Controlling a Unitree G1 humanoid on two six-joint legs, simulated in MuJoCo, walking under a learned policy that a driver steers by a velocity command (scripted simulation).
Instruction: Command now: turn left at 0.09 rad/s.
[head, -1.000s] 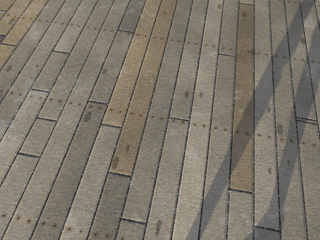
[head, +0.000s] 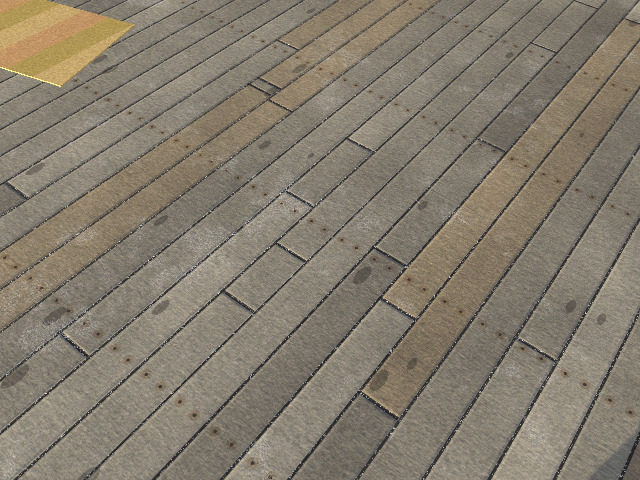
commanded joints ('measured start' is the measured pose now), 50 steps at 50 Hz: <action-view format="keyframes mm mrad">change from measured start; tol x32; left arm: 1 7 62 8 -50 -1 -19 -3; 50 -91 81 -2 -43 19 -135 -59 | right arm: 1 -32 -144 -34 -31 9 -10 -2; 17 372 -291 -108 104 29 -83 30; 50 217 -105 -30 82 3 -34 -29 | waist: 1 2 159 -73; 8 8 -220 91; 17 -149 330 -52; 34 -79 125 93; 40 79 -234 -493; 50 -73 -31 -107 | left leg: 1 48 239 -218 -110 227 167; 5 -124 35 -55 -27 -376 27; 10 -272 51 11 328 -260 34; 14 121 -4 97 12 -9 46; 19 383 419 -632 -298 -387 285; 37 312 270 -24 -21 805 79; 38 177 229 0 197 755 47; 40 -339 -33 -106 843 -341 -46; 50 -154 160 -52 422 6 -86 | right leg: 1 95 12 -14 -221 112 -18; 3 257 -7 11 -319 280 -57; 8 70 -217 367 -569 -447 -264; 13 28 -173 229 -529 -150 -226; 20 -588 -32 72 431 13 -141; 37 33 100 -90 -225 358 -196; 40 778 -359 744 -397 311 -455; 50 58 -132 29 -502 927 -331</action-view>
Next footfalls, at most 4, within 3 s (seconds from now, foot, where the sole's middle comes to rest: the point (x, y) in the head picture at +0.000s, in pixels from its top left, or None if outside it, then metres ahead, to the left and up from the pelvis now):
0.06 right None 0.03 -0.15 -0.78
0.76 right None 0.43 -0.13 -0.78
1.20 left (277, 464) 0.52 0.10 -0.78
1.52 right None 0.46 -0.16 -0.78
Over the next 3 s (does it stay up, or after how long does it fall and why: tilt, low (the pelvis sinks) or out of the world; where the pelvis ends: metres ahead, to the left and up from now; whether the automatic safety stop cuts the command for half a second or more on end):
stays up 0.82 -0.32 -0.03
